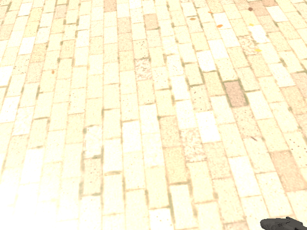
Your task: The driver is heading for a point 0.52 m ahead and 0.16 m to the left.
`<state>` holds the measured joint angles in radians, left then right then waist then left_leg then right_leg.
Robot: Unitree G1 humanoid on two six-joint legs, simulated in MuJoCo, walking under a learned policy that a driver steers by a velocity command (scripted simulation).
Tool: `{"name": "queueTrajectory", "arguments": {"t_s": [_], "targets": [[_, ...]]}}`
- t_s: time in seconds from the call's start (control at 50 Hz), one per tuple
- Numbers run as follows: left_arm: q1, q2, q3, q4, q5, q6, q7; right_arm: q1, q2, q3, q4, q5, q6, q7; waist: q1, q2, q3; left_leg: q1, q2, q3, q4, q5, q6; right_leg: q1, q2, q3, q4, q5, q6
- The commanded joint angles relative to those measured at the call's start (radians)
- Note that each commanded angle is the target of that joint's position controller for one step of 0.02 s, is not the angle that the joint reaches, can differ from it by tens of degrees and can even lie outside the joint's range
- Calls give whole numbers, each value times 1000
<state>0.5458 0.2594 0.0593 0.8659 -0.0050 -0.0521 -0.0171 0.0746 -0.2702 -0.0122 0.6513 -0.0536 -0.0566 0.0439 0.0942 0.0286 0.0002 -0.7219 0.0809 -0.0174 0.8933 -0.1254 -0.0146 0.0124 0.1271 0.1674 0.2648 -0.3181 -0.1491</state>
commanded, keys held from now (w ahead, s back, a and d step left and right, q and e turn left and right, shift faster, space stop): w+q+shift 0.32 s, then shift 0.68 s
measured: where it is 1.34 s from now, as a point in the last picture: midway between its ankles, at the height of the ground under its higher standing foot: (187, 167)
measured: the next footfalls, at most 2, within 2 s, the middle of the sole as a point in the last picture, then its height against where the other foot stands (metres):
left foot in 0.18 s outside the picture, level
right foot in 0.56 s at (208, 156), level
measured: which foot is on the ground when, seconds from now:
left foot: up 0.00-0.16, down 0.18-0.56, up 0.58-0.90, down 0.92-1.00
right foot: down 0.00-0.18, up 0.20-0.54, down 0.56-1.00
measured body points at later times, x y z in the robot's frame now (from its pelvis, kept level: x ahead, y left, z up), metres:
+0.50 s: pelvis +0.49 -0.01 -0.01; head +0.52 -0.01 +0.44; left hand +0.74 +0.22 -0.05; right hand +0.42 -0.29 -0.13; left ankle +0.35 +0.06 -0.74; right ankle +0.73 -0.14 -0.70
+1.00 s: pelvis +0.72 -0.02 +0.00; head +0.72 -0.01 +0.45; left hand +0.73 +0.25 -0.14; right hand +0.93 -0.23 -0.11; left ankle +0.73 +0.12 -0.74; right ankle +0.78 -0.11 -0.74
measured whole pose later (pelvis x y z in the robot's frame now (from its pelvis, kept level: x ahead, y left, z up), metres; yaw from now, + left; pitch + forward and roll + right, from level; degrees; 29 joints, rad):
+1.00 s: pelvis +0.72 -0.02 +0.00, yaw +14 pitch -1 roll -2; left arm 0.22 0.27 0.00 0.93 0.01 -0.05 -0.01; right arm 0.13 -0.25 -0.02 0.82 -0.02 0.02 -0.03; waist 0.04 0.00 0.02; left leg -0.30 0.02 -0.07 0.53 -0.22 -0.02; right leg -0.26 0.06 0.00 0.46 -0.18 -0.03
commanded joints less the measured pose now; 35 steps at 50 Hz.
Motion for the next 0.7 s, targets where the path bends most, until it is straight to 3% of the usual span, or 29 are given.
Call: {"name": "queueTrajectory", "arguments": {"t_s": [0.02,0.06,0.1,0.14,0.16,0.18,0.2,0.22,0.24,0.26,0.28,0.3,0.32,0.36,0.38,0.4,0.44,0.46,0.48,0.52,0.54,0.56,0.58,0.6,0.62,0.64,0.66,0.68,0.7], "targets": [[32,150,34,-25,-9,-25,5,-188,-39,-4,-75,11,-16,12,31,-102,103,12,-64,136,-210,163,20,-39,-157,95,-143,589,-43],[48,146,23,-6,-11,-44,7,-230,-26,4,-77,29,-21,6,47,-128,117,124,-80,180,-317,245,72,-33,-182,50,-172,830,-1],[22,177,21,4,5,-61,20,-189,-68,-6,-64,25,-25,-3,-5,-151,66,231,-139,197,-335,213,122,62,-229,2,-115,1236,31],[-41,231,37,-1,49,-53,43,54,-151,-34,14,44,-21,-17,-142,-196,-58,415,-207,175,-304,87,154,149,-270,-38,99,1550,59],[-93,253,49,-12,60,-42,51,280,-186,-48,81,61,-12,-29,-262,-176,-149,613,-225,175,-293,68,163,110,-277,-77,333,1628,65],[-161,276,54,-17,63,-27,60,504,-216,-61,160,60,-7,-50,-391,-82,-196,829,-166,126,-327,59,206,-28,-233,-128,680,1510,90],[-140,134,24,-74,37,-29,50,596,-296,-85,191,35,-4,-60,-332,261,-262,1164,85,-327,-262,-120,394,-488,-46,-120,1276,472,174],[-126,137,10,-96,12,-60,34,502,-237,-81,212,38,14,-41,-245,305,-324,1212,196,-843,-522,-262,478,-726,51,-25,1422,-104,166],[-219,149,-5,-124,21,-70,31,395,-192,-76,192,40,11,-38,-211,130,-154,1070,190,-782,-583,-290,466,-811,-49,15,1365,-13,139],[-269,149,-20,-131,30,-78,24,373,-130,-64,203,42,6,-34,-179,-33,-84,920,175,-690,-602,-285,435,-776,-110,30,1258,14,135],[-313,134,-31,-145,44,-78,22,350,-86,-53,219,33,2,-42,-143,-109,26,723,118,-608,-633,-242,390,-734,-139,8,1167,19,132],[-335,119,-42,-173,75,-63,14,336,-76,-43,236,32,-2,-52,-94,-110,81,576,68,-546,-673,-198,360,-677,-157,-1,1085,1,137],[-328,103,-53,-182,89,-44,10,330,-98,-44,245,32,-11,-54,-55,-79,105,496,42,-501,-690,-174,352,-644,-173,-16,1012,-23,144],[-368,89,-71,-212,91,-31,0,313,-157,-57,236,39,-35,-42,-33,-39,147,398,39,-410,-729,128,354,-615,-206,-81,833,-19,169],[-439,74,-84,-244,74,-41,-4,316,-170,-63,240,37,-44,-41,-43,-37,179,337,26,-338,-746,332,336,-569,-208,-123,694,32,180],[-489,47,-98,-253,61,-49,-12,315,-167,-65,243,39,-48,-36,-57,-35,181,287,-20,-243,-741,480,291,-464,-193,-159,533,146,179],[-535,27,-103,-245,36,-50,-21,388,-155,-69,272,65,-59,-21,-123,15,86,341,-71,-170,-718,545,209,-301,-123,-214,372,463,156],[-604,62,-82,-269,5,-79,-7,425,-108,-61,244,125,-65,-37,-177,-55,82,387,-58,-216,-692,382,193,-288,-93,-169,283,544,170],[-624,66,-75,-277,6,-85,1,448,-142,-62,266,126,-59,-48,-176,-22,66,478,-48,-233,-682,344,182,-291,-78,-158,206,591,171],[-579,118,-44,-269,16,-91,11,464,-163,-69,275,90,-33,-72,-151,54,16,599,-46,-239,-578,399,131,-222,-54,-143,155,649,154],[-498,143,-26,-246,16,-92,13,435,-172,-72,270,78,-20,-80,-87,92,-27,614,-52,-223,-472,471,97,-130,-52,-141,161,657,145],[-348,166,-11,-203,21,-92,13,380,-174,-71,250,71,-9,-84,13,114,-90,577,-70,-199,-293,504,54,18,-89,-133,179,708,131],[-163,228,3,-141,36,-85,17,371,-101,-48,208,42,-1,-85,65,-9,-247,421,-118,-176,40,237,2,289,-292,7,313,1104,52],[-116,236,-6,-110,54,-66,-3,654,49,-3,267,62,-1,-64,-42,-338,-461,243,-256,-187,491,-584,-55,498,-587,374,330,1361,-167],[-122,190,-7,-112,28,-54,-21,718,-28,-12,305,90,7,-51,-37,-265,-545,197,-203,-261,593,-549,-51,485,-582,489,266,1128,-187],[-251,151,-11,-134,7,-45,-22,576,-93,-30,268,100,16,-58,-46,-170,-390,159,-147,-203,563,-484,-52,318,-527,368,208,969,-161],[-352,104,-30,-136,-2,-40,-18,430,-130,-40,226,84,22,-74,-57,-60,-228,162,-108,-133,483,-415,-59,111,-460,255,152,931,-121],[-384,84,-41,-124,5,-43,-15,367,-132,-49,209,71,26,-83,-74,-39,-148,184,-83,-126,428,-382,-62,-16,-422,189,126,965,-111],[-396,89,-41,-101,20,-42,-12,367,-103,-47,200,65,32,-82,-110,-67,-136,248,-51,-117,359,-349,-64,-97,-391,144,98,934,-106]]}}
